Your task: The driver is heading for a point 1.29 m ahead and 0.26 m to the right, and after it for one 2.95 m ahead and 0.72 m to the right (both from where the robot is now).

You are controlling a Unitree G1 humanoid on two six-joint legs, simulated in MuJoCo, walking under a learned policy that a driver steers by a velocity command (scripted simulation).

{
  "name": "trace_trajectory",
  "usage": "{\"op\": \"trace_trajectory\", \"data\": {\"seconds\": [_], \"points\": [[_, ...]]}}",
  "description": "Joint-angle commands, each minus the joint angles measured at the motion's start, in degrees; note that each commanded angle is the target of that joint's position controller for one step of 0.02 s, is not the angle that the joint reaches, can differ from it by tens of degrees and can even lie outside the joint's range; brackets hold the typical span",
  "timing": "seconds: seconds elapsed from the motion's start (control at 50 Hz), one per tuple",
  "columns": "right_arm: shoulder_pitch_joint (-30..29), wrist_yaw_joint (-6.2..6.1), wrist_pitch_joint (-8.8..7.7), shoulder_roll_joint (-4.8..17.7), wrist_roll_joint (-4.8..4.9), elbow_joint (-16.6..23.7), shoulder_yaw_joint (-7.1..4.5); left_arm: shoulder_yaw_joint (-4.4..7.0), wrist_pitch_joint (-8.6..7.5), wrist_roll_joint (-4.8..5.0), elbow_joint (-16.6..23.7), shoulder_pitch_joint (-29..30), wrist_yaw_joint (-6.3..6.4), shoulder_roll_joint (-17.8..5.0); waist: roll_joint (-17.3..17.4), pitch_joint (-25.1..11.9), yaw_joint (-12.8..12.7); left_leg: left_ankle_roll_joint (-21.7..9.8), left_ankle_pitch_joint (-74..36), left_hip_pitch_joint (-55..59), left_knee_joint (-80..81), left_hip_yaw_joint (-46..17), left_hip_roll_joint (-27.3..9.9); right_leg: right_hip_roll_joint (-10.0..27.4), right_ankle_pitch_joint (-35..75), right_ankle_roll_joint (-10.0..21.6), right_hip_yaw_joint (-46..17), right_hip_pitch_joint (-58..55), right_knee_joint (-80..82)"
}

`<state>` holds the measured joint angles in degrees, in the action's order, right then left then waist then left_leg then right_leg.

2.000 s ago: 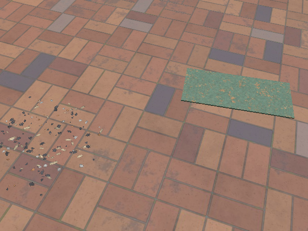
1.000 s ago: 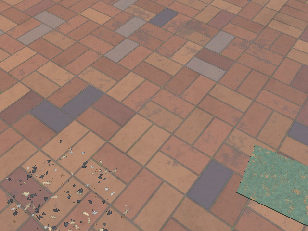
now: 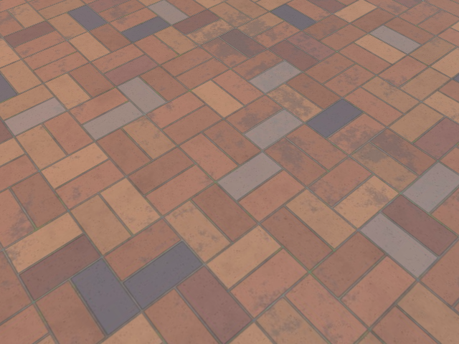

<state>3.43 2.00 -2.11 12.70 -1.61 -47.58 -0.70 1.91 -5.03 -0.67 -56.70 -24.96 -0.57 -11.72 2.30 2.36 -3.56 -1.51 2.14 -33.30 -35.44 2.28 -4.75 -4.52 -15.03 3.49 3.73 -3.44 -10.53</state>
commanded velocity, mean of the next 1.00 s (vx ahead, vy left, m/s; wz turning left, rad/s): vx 0.50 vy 0.00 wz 0.00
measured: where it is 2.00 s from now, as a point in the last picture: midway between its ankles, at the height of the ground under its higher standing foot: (254, 175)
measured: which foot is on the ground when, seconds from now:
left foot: up 0.00-0.06, down 0.08-0.66, up 0.68-1.00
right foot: down 0.00-0.10, up 0.12-0.62, down 0.64-1.00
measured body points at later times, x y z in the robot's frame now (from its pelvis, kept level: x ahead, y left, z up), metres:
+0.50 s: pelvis +0.26 +0.04 +0.00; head +0.28 +0.04 +0.45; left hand +0.42 +0.27 -0.12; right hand +0.20 -0.21 -0.14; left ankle +0.18 +0.11 -0.74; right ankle +0.42 -0.11 -0.69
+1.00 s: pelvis +0.53 -0.02 +0.01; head +0.54 -0.03 +0.46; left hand +0.48 +0.23 -0.13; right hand +0.65 -0.26 -0.13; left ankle +0.66 +0.14 -0.68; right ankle +0.48 -0.08 -0.74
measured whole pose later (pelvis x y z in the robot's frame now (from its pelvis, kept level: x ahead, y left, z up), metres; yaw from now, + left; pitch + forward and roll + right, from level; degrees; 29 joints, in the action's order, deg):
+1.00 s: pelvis +0.53 -0.02 +0.01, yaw -1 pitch +0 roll -1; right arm 7.8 1.8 -1.7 13.0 -1.8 -53.1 -2.5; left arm 2.2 -5.1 -0.5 -59.1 -24.7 -0.3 -11.1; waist 2.3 1.6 -1.9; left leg -0.9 4.9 -35.7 -48.1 0.8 -6.7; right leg -4.8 -11.0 5.3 5.2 1.0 -11.6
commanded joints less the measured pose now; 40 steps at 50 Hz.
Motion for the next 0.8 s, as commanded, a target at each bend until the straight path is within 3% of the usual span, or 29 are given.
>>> {"op": "trace_trajectory", "data": {"seconds": [0.02,0.06,0.08,0.1,0.12,0.14,0.16,0.18,0.22,0.28,0.4,0.46,0.54,0.6,0.62,0.64,0.66,0.68,0.7,0.72,0.74,0.78,0.8], "points": [[-4.6,-0.34,-1.23,4.6,0.03,4.7,-1.03,1.90,-0.16,-0.41,1.1,-2.1,0.75,-9.5,-6.8,2.1,1.3,-1.9,3.8,2.1,3.5,1.2,2.1,17.4,32.7,6.7,-6.9,-0.6,-1.8],[3.1,-0.93,-1.87,5.9,-0.26,2.4,-1.87,2.06,0.19,-0.52,1.0,-0.4,1.01,-10.3,-6.8,-1.6,5.1,-4.0,7.3,12.3,7.3,2.2,5.2,16.8,45.1,5.3,-5.6,-1.3,-11.4],[12.4,-1.46,-2.50,7.2,-0.86,-0.9,-2.65,1.80,0.41,-0.33,1.1,0.0,0.96,-9.7,-4.6,-6.6,8.8,-5.7,5.4,24.2,10.4,2.2,5.7,14.3,44.5,4.2,-3.3,2.2,-22.1],[22.9,-2.23,-2.98,11.6,-2.24,-2.9,-3.91,1.04,0.27,0.13,3.1,0.5,0.87,-7.7,0.6,-14.1,12.4,-8.9,8.9,39.3,10.8,-10.0,-5.8,11.5,27.8,2.9,-1.0,13.4,-38.5],[24.9,-2.22,-2.47,17.2,-2.20,-3.4,-5.42,0.02,0.28,1.95,4.1,-6.5,0.45,-2.1,14.5,-19.4,9.0,-16.5,11.7,52.1,17.1,-37.0,-20.7,0.6,-12.8,0.6,1.3,33.7,-58.0],[21.2,-1.75,-1.77,13.9,0.25,-3.0,-5.01,1.68,0.75,0.19,3.2,-2.7,0.89,-8.7,4.9,-15.7,8.8,-15.7,14.1,47.7,19.2,-38.3,-18.1,3.0,-13.9,1.5,-6.4,38.8,-62.5],[15.6,-1.59,-1.80,10.4,0.61,-2.3,-4.02,1.85,0.49,0.14,4.5,1.7,0.55,-8.4,2.4,-7.8,6.8,-14.1,12.4,40.3,20.0,-29.0,-15.8,5.5,-8.8,1.9,-6.9,40.5,-61.8],[12.9,-1.35,-2.20,7.5,0.43,-2.2,-3.28,1.52,0.25,0.23,4.8,3.7,0.27,-7.1,0.4,-4.2,5.6,-12.5,7.0,34.1,22.2,-23.0,-13.0,7.5,-5.0,1.7,-6.8,38.8,-58.7],[11.4,-1.74,-2.87,5.0,0.75,-3.2,-2.53,1.39,1.55,-1.08,4.2,3.1,-0.34,-5.9,1.9,-2.0,2.7,-9.6,1.7,27.2,25.0,-15.1,-8.4,9.5,-2.3,0.4,-6.1,34.0,-53.9],[14.8,-1.83,-4.02,6.2,1.29,-5.2,-2.74,1.33,2.96,-1.46,4.5,4.4,-1.22,-4.9,1.4,-1.8,1.7,-10.3,-3.7,26.1,27.2,-11.2,-7.3,9.9,0.5,-1.2,-4.5,34.3,-51.6],[20.3,-1.80,-3.78,6.4,1.25,-7.8,-2.62,0.89,3.26,-1.09,8.9,17.8,-1.49,-4.8,0.6,2.3,4.1,-10.3,-5.3,29.0,30.2,-7.0,-5.6,11.4,10.9,-3.4,-2.2,42.3,-38.6],[23.0,-1.90,-3.75,6.7,1.07,-9.1,-2.57,0.27,3.03,-0.85,10.6,23.1,-1.41,-4.0,1.1,2.9,5.6,-9.9,-9.6,31.5,29.5,-5.2,-5.5,10.1,14.1,-3.0,-0.6,40.9,-31.1],[25.6,-2.43,-3.39,7.1,0.49,-10.8,-2.61,0.16,2.53,-0.77,12.6,27.4,-1.17,-4.7,1.6,3.9,6.6,-9.7,-15.3,37.9,26.9,-4.8,-7.5,8.6,12.3,-0.9,0.1,40.4,-24.9],[23.6,-2.89,-3.19,8.2,0.21,-11.2,-2.93,0.69,1.80,-0.76,12.1,24.0,-0.74,-5.7,2.0,2.3,4.0,-8.3,-29.5,40.3,20.4,-3.5,-8.4,5.9,6.5,1.9,1.3,33.2,-21.3],[22.8,-2.92,-3.04,8.7,0.16,-11.2,-3.09,1.22,1.45,-0.86,10.4,18.7,-0.34,-6.5,2.1,-0.5,1.6,-7.6,-36.6,40.0,13.9,-2.7,-7.7,3.9,5.1,3.0,2.0,26.4,-19.7],[21.7,-2.83,-2.78,8.5,0.42,-11.1,-2.99,1.96,0.89,-1.29,7.1,9.0,0.17,-7.5,0.3,-5.5,-2.5,-6.4,-36.8,36.9,2.9,-0.6,-5.4,2.7,7.6,4.4,2.7,14.7,-16.2],[21.7,-2.70,-2.86,6.8,0.94,-9.6,-2.35,3.23,0.38,-2.67,4.5,-1.5,0.87,-11.6,-3.9,-12.4,-5.8,-5.2,-20.5,25.4,-13.0,1.2,-2.6,12.3,4.3,7.3,-7.8,-0.8,-15.6],[28.5,-2.07,-2.86,1.0,2.86,-8.6,-1.39,4.85,0.63,-3.08,4.0,-4.7,0.80,-17.8,-17.9,-18.6,-2.6,-2.6,20.9,4.7,-34.7,3.2,9.0,28.8,0.3,15.1,-36.9,-15.1,-9.2],[25.1,-2.28,-2.71,6.5,1.15,-9.1,-2.83,4.43,1.38,-0.52,4.6,0.1,0.27,-15.1,-9.8,-16.3,-1.7,-3.7,26.0,-0.5,-40.0,-6.0,7.5,27.2,-1.4,14.4,-41.4,-11.0,-5.0],[20.8,-2.10,-2.83,6.6,1.04,-7.7,-3.10,3.53,1.41,-0.03,5.6,6.4,0.16,-11.8,-6.8,-7.6,0.8,-4.0,21.0,-2.8,-39.6,-5.9,4.4,25.5,-1.1,12.8,-31.4,-3.0,-4.6],[18.2,-1.89,-3.09,5.5,1.03,-7.2,-2.82,2.60,0.99,-0.25,5.8,9.2,-0.08,-8.3,-3.8,-3.7,1.7,-4.0,17.2,-1.5,-36.3,-5.6,2.3,22.9,3.9,11.3,-25.4,3.6,-2.5],[18.5,-1.41,-1.85,3.8,-0.20,-7.5,-2.66,1.61,0.27,-0.10,4.5,10.4,0.24,-5.1,-5.7,-1.2,4.8,-3.0,14.4,3.7,-30.7,-5.1,-0.1,18.1,9.7,8.0,-16.7,11.2,0.2],[19.0,-1.04,-1.18,3.1,-0.44,-7.8,-2.59,1.47,-0.16,-0.16,3.7,9.2,0.31,-5.0,-6.3,-1.6,5.2,-2.5,13.8,5.3,-29.7,-4.5,0.0,17.5,12.3,7.9,-14.9,12.1,0.7]]}}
